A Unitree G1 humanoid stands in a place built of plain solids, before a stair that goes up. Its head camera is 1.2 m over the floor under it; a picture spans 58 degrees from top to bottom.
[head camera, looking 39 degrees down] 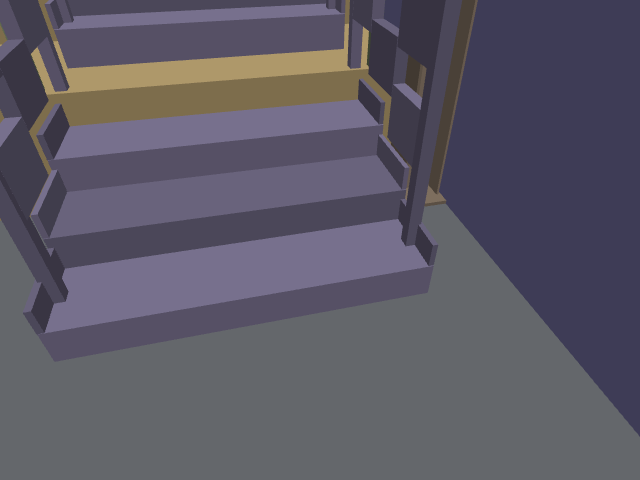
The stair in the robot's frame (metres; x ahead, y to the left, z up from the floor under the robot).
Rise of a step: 0.14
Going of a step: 0.30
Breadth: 1.32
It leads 14 degrees to the left of straight ahead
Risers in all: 4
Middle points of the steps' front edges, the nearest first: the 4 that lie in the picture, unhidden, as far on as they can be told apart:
1.00 0.23 0.14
1.30 0.30 0.28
1.59 0.37 0.42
1.88 0.44 0.56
